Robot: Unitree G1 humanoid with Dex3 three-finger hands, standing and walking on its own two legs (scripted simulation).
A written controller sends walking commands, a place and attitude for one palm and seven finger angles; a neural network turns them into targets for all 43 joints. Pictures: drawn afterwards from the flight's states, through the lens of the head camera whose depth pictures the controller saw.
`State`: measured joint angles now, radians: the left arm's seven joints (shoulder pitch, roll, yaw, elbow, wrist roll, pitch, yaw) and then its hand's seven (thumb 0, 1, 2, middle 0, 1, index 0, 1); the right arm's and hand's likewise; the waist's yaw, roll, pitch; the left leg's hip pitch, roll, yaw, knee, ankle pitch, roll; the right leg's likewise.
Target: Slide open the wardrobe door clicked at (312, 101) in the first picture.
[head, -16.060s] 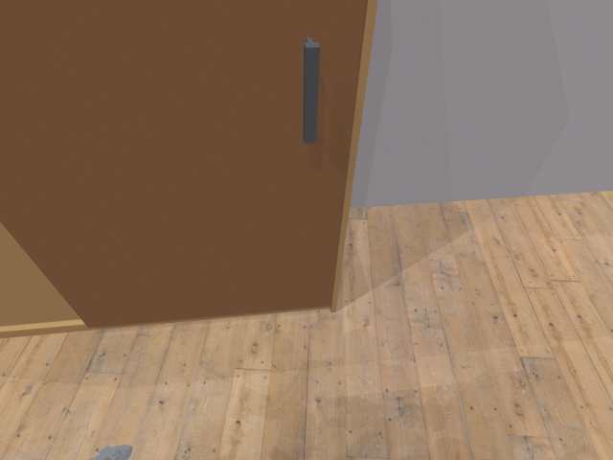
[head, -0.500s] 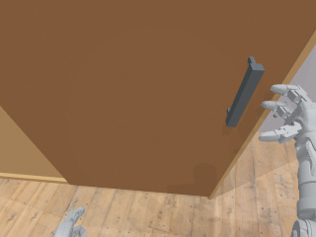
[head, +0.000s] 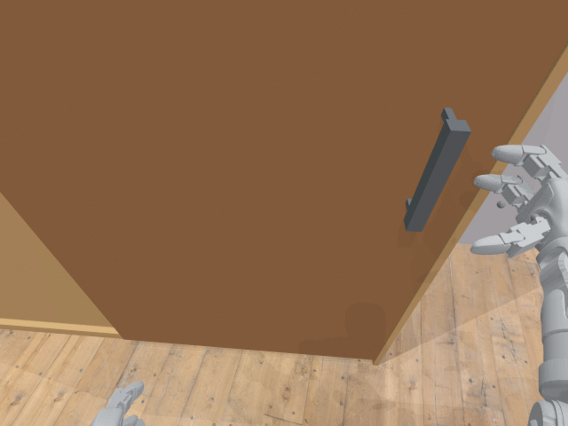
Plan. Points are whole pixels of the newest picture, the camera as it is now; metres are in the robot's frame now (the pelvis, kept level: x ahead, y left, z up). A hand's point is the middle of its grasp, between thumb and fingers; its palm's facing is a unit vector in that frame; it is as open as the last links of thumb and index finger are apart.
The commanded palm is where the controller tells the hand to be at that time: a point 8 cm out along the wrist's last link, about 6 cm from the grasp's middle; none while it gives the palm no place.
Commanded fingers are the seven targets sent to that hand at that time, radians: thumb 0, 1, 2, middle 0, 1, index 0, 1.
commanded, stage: move the hooked fingers beside the handle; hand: right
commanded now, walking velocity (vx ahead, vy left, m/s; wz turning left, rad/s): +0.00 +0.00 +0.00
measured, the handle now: (429, 173) +0.46 -0.17 +0.14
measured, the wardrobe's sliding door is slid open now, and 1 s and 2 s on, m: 0.00 0.00 0.00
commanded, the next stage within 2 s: none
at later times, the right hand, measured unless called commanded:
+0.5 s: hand (494, 216) +0.39 -0.25 +0.13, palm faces +0.03 +1.00 -0.02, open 14.0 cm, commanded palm +0.36 -0.29 +0.15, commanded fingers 0.00 0.50 -0.30 0.30 1.20 0.30 1.20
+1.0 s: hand (491, 205) +0.39 -0.23 +0.15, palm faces +0.03 +1.00 -0.02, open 14.0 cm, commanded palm +0.36 -0.28 +0.15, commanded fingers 0.00 0.50 -0.30 0.30 1.20 0.30 1.20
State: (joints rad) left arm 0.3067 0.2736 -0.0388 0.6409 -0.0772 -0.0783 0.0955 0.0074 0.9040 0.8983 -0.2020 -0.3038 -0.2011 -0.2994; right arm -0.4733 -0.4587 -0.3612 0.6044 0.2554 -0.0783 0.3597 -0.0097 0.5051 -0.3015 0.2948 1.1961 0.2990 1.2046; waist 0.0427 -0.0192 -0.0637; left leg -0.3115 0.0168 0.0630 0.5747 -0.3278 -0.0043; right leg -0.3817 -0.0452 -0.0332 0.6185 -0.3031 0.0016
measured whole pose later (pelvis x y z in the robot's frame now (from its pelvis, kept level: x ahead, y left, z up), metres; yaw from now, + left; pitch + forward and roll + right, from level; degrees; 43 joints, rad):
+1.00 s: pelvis +0.00 +0.00 +0.00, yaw +0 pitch +4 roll +1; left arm 0.27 0.25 -0.06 0.63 -0.07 -0.08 0.09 0.01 0.90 0.90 -0.20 -0.30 -0.20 -0.30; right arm -0.48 -0.43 -0.35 0.61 0.23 -0.06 0.31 -0.01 0.50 -0.30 0.30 1.20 0.30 1.20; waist 0.04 -0.01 -0.06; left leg -0.32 0.02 0.06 0.58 -0.33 -0.01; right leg -0.38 -0.04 -0.04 0.61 -0.30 0.00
